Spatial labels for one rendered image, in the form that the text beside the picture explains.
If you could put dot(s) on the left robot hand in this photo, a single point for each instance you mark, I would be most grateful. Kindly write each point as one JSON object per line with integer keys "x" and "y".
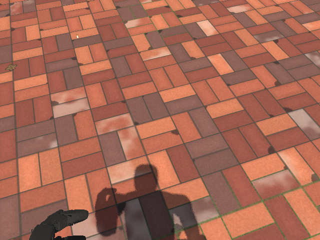
{"x": 58, "y": 221}

